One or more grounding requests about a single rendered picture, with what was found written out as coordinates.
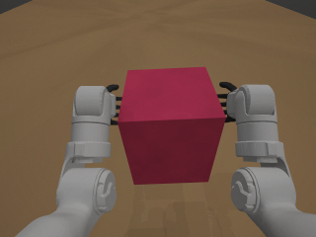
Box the left robot forearm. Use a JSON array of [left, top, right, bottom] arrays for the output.
[[56, 86, 117, 205]]

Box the right robot upper arm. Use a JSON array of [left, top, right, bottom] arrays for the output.
[[230, 167, 316, 237]]

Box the carton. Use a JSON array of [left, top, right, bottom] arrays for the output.
[[118, 66, 226, 185]]

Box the left robot hand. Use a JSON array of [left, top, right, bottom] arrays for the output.
[[106, 84, 122, 125]]

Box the right robot forearm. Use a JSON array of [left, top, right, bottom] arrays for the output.
[[226, 84, 296, 201]]

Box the right robot hand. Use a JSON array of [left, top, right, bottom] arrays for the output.
[[217, 82, 237, 123]]

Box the left robot upper arm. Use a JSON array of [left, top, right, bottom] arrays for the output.
[[15, 168, 117, 237]]

